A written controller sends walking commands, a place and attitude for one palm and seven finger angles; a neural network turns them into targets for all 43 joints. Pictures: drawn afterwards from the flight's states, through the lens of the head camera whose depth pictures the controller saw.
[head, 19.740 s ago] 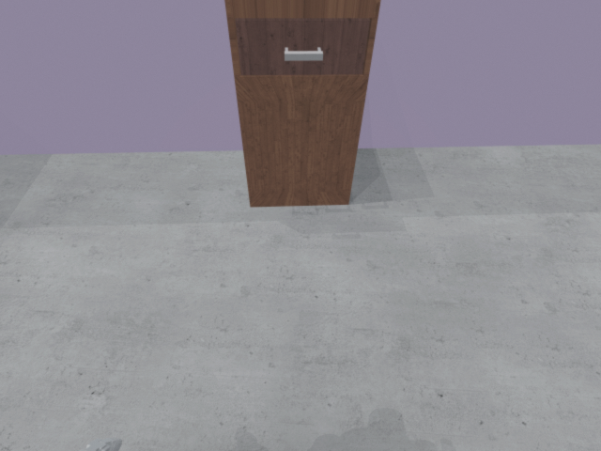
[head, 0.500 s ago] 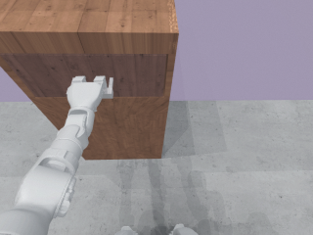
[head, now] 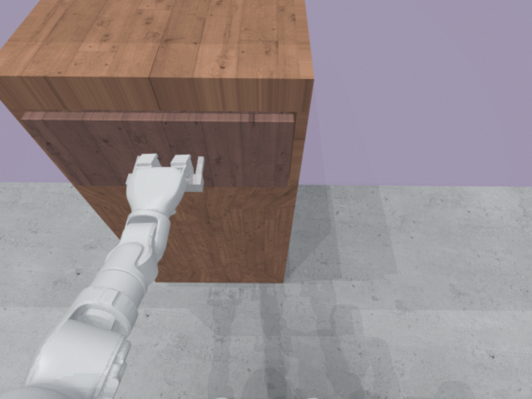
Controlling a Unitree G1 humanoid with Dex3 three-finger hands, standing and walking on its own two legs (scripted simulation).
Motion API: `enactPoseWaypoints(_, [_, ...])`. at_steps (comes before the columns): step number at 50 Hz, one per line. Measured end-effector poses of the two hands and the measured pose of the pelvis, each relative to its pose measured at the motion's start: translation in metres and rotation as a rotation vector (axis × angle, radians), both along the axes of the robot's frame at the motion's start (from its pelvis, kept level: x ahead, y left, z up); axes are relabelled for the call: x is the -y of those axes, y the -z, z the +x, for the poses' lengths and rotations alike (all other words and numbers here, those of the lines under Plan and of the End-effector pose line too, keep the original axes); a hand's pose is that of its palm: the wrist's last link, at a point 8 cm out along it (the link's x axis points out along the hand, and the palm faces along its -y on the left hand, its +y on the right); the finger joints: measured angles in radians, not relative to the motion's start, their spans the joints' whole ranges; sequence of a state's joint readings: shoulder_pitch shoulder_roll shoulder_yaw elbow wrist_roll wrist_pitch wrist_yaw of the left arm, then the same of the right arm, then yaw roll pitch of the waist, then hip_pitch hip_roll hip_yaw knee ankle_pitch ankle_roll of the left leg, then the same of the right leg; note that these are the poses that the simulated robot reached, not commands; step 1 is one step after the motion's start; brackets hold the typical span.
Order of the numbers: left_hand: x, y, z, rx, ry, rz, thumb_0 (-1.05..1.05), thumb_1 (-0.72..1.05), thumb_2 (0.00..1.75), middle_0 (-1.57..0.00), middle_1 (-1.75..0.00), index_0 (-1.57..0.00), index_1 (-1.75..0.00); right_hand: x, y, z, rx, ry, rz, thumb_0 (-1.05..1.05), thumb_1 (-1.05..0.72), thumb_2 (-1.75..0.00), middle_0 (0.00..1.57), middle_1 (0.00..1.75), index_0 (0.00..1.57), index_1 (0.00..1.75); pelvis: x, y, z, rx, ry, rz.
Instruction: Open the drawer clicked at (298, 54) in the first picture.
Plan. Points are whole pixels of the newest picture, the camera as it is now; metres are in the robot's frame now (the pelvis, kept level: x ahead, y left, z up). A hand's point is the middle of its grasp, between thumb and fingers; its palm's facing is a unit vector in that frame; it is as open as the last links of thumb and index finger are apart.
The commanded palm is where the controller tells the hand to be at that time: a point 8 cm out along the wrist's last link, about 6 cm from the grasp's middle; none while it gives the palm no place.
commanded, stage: pull the drawer open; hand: left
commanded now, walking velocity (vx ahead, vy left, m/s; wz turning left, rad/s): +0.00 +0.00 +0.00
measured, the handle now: (168, 172) +0.49 +0.17 +0.01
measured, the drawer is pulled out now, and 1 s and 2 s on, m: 0.02 0.14 0.30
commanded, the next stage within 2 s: open the thumb to release the handle in 1.98 s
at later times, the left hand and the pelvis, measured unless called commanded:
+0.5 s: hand (164, 219) +0.41 +0.17 -0.01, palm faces -0.04 -0.04 -1.00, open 5.5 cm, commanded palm +0.38 +0.17 +0.05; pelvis -0.01 -0.01 +0.00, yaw +2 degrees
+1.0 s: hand (155, 273) +0.31 +0.17 -0.01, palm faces +0.00 -0.10 -1.00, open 5.6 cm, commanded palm +0.27 +0.18 +0.05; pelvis +0.00 -0.01 +0.01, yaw +0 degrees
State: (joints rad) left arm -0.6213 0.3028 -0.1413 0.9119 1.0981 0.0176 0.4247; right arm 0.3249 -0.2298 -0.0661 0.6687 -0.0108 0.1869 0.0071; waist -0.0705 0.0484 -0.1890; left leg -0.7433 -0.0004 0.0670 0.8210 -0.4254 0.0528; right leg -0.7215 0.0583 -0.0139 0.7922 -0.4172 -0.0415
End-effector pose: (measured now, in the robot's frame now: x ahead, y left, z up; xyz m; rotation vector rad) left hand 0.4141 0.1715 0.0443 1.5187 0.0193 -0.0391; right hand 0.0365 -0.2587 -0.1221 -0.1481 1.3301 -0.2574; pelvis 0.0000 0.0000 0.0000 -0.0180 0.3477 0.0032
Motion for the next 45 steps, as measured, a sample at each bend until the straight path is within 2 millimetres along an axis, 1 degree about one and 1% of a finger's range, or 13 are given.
enactPoseWaypoints(11, [-0.001,0.000,-0.028,0.006,-0.005,-0.012,0.01,0.74,0.79,-0.29,-1.35,-0.41,-1.35,-0.003,-0.007,0.056,0.112,-0.057,0.021,0.00,-0.91,-0.89,0.20,0.30,0.20,0.30,0.002,-0.005,0.009,0.033,-0.005,0.005])
enactPoseWaypoints(14, [-0.001,0.000,-0.029,0.012,-0.001,-0.002,0.01,0.73,0.80,-0.31,-1.35,-0.41,-1.35,-0.003,-0.006,0.067,0.130,-0.087,0.010,0.00,-0.91,-0.89,0.20,0.30,0.20,0.30,0.003,-0.003,0.007,0.035,-0.021,0.005])
enactPoseWaypoints(17, [-0.001,0.000,-0.028,0.011,-0.002,0.009,0.00,0.72,0.81,-0.32,-1.35,-0.41,-1.35,-0.002,-0.005,0.073,0.142,-0.101,0.006,0.00,-0.91,-0.89,0.20,0.30,0.20,0.30,0.005,-0.001,0.004,0.034,-0.028,0.005])
enactPoseWaypoints(19, [0.000,0.000,-0.028,0.007,-0.003,0.014,0.00,0.72,0.82,-0.33,-1.35,-0.41,-1.35,-0.002,-0.004,0.073,0.148,-0.104,0.006,0.00,-0.91,-0.89,0.20,0.30,0.20,0.30,0.006,0.000,0.001,0.034,-0.030,0.006])
enactPoseWaypoints(22, [0.000,-0.001,-0.028,-0.002,-0.005,0.016,0.00,0.72,0.81,-0.34,-1.35,-0.41,-1.35,-0.002,-0.002,0.068,0.150,-0.097,0.009,0.00,-0.91,-0.89,0.20,0.30,0.20,0.30,0.007,0.001,-0.002,0.035,-0.029,0.007])
enactPoseWaypoints(25, [0.000,-0.001,-0.027,-0.006,-0.006,0.016,0.00,0.72,0.81,-0.34,-1.35,-0.41,-1.35,-0.001,0.000,0.057,0.139,-0.085,0.010,0.00,-0.91,-0.89,0.20,0.30,0.20,0.30,0.009,0.002,-0.006,0.037,-0.027,0.009])
enactPoseWaypoints(29, [0.000,-0.001,-0.029,-0.009,-0.008,0.009,0.01,0.72,0.80,-0.34,-1.35,-0.42,-1.35,0.002,0.002,0.036,0.109,-0.058,0.013,0.00,-0.91,-0.89,0.20,0.30,0.20,0.30,0.011,0.001,-0.009,0.036,-0.017,0.011])
enactPoseWaypoints(33, [-0.001,-0.001,-0.040,-0.001,-0.010,-0.007,0.01,0.72,0.79,-0.32,-1.35,-0.42,-1.35,0.005,0.001,0.018,0.081,-0.022,0.022,0.00,-0.91,-0.89,0.20,0.30,0.20,0.30,0.011,-0.001,-0.008,0.042,0.000,0.013])
enactPoseWaypoints(36, [-0.001,0.000,-0.053,0.010,-0.010,-0.013,0.02,0.73,0.79,-0.30,-1.35,-0.42,-1.35,0.007,0.000,0.011,0.066,-0.012,0.026,0.00,-0.91,-0.89,0.20,0.30,0.20,0.30,0.010,-0.003,-0.007,0.051,0.006,0.015])
enactPoseWaypoints(38, [-0.001,0.000,-0.063,0.016,-0.012,-0.017,0.02,0.74,0.79,-0.29,-1.35,-0.42,-1.35,0.008,-0.001,0.011,0.067,-0.010,0.027,0.00,-0.91,-0.89,0.20,0.30,0.20,0.30,0.010,-0.005,-0.006,0.059,0.009,0.015])
enactPoseWaypoints(40, [-0.002,0.001,-0.073,0.022,-0.014,-0.024,0.02,0.74,0.79,-0.29,-1.35,-0.42,-1.35,0.009,-0.003,0.014,0.077,-0.014,0.027,0.01,-0.91,-0.89,0.20,0.30,0.20,0.30,0.010,-0.006,-0.005,0.068,0.011,0.016])
enactPoseWaypoints(42, [-0.002,0.001,-0.084,0.027,-0.016,-0.030,0.02,0.74,0.79,-0.28,-1.35,-0.42,-1.35,0.009,-0.006,0.022,0.100,-0.021,0.025,0.01,-0.91,-0.89,0.20,0.30,0.20,0.30,0.010,-0.007,-0.004,0.077,0.012,0.016])
enactPoseWaypoints(45, [-0.002,0.001,-0.100,0.031,-0.023,-0.037,0.03,0.73,0.79,-0.28,-1.35,-0.42,-1.35,0.009,-0.010,0.041,0.153,-0.041,0.025,0.01,-0.91,-0.89,0.20,0.30,0.20,0.30,0.009,-0.008,-0.004,0.091,0.011,0.016])
